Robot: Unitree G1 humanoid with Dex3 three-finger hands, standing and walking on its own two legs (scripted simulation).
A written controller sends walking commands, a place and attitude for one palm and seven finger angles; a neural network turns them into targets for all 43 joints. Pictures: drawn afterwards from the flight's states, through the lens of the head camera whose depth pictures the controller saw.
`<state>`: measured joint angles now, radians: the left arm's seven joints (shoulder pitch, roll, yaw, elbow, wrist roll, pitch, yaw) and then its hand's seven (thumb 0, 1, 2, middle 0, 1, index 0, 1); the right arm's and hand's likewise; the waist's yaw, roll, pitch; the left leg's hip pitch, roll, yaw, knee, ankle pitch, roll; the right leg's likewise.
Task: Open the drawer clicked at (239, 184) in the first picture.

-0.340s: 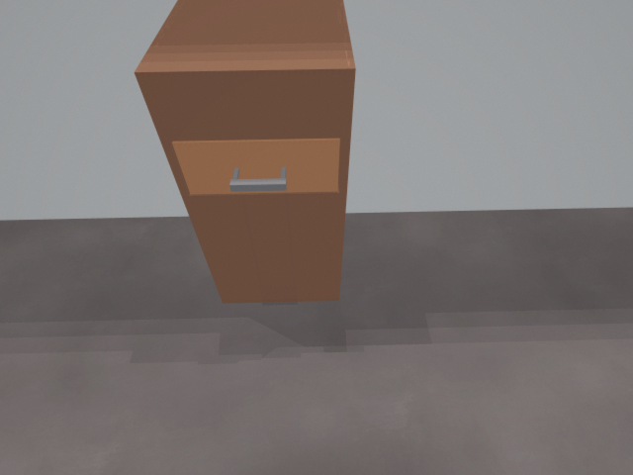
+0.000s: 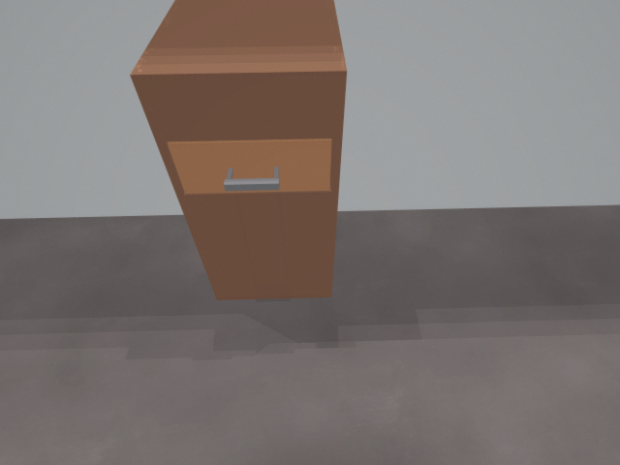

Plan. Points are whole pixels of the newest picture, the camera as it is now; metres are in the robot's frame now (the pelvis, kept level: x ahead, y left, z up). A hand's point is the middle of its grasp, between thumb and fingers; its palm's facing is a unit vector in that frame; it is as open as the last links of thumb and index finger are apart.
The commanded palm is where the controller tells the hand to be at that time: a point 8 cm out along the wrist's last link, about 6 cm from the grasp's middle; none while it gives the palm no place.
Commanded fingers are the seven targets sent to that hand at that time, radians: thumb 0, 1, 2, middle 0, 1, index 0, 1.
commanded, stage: look at it before walking up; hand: left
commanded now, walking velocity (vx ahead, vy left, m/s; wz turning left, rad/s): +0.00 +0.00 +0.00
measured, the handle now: (252, 178) +0.76 +0.19 -0.14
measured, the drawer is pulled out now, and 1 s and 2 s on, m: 0.00 0.00 0.00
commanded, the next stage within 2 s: take the last steps up to it in 0.50 s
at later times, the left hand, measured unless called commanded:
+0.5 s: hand out of the picture +0.02 +0.19 -0.17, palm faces +0.02 -0.97 -0.24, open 7.4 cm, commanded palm none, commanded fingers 0.00 0.90 0.90 -0.20 -0.30 -0.20 -0.30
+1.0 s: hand out of the picture +0.02 +0.17 -0.19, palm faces +0.02 -0.99 -0.16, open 7.4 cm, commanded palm none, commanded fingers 0.00 0.90 0.90 -0.20 -0.30 -0.20 -0.30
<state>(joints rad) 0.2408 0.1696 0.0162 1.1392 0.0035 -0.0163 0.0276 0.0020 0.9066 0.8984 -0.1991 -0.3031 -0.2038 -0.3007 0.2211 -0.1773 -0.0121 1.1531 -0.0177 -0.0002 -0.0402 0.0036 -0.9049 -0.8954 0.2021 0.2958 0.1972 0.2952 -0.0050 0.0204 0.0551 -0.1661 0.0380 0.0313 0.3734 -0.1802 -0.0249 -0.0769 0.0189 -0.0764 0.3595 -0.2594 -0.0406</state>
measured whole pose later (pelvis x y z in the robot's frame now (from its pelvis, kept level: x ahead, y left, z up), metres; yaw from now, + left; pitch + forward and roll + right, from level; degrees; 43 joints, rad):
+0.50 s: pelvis +0.00 +0.00 +0.00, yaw +0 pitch -1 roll +0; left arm 0.24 0.18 0.02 1.14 0.00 -0.02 0.02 0.00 0.91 0.90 -0.20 -0.30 -0.20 -0.30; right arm 0.22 -0.19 -0.01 1.16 -0.02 0.00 -0.04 0.00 -0.90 -0.90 0.20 0.30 0.20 0.30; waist -0.01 0.02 0.05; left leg -0.16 0.03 0.04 0.36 -0.18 -0.02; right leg -0.07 0.01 -0.07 0.35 -0.26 -0.04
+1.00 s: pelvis +0.06 +0.01 -0.02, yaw +0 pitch -1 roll +1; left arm 0.33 0.14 0.04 1.15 0.01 0.01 0.00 0.00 0.91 0.90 -0.20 -0.30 -0.20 -0.30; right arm 0.39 -0.10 -0.02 1.15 -0.05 -0.05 -0.04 0.00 -0.91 -0.90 0.20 0.30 0.20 0.30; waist -0.04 -0.02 0.05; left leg -0.17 0.03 0.06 0.55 -0.37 -0.01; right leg -0.30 -0.01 -0.07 0.92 -0.52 -0.05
